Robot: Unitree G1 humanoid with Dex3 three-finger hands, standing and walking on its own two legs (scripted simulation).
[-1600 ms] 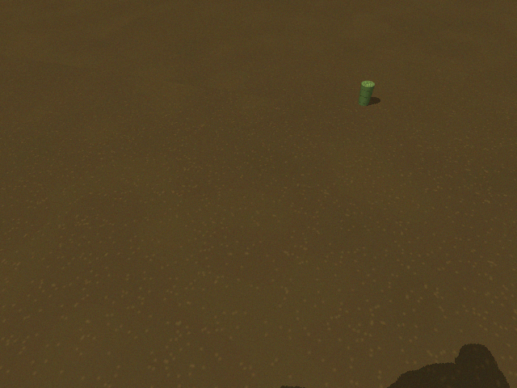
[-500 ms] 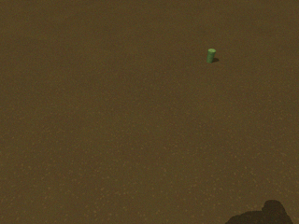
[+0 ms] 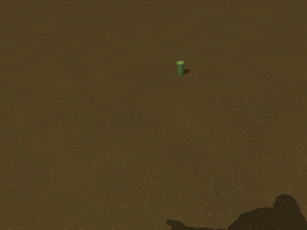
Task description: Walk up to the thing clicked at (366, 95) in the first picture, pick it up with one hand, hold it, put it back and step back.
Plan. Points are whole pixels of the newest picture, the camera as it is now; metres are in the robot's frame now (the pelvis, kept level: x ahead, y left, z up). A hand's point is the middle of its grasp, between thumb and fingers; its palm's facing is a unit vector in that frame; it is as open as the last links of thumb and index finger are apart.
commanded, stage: walk up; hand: left
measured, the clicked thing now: (180, 68) +2.02 -0.12 -0.67
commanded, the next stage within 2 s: none
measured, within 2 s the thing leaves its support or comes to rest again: neither
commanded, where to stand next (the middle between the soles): +1.64 -0.27 m, yaw -12 degrees
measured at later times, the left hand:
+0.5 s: hand (103, 172) +0.38 +0.26 -0.14, palm faces -0.17 -0.92 -0.35, open 7.4 cm
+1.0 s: hand (146, 99) +0.75 +0.12 -0.10, palm faces -0.19 -0.91 -0.38, open 7.4 cm
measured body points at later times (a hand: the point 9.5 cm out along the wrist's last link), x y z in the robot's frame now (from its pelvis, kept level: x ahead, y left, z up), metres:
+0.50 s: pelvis +0.31 -0.01 +0.01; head +0.35 +0.00 +0.46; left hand +0.39 +0.31 -0.12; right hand +0.40 -0.34 -0.08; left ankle +0.39 +0.10 -0.72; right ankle +0.14 -0.11 -0.63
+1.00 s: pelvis +0.60 -0.12 +0.02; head +0.61 -0.16 +0.46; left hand +0.76 +0.16 -0.07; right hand +0.60 -0.45 -0.12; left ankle +0.58 +0.04 -0.63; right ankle +0.65 -0.23 -0.72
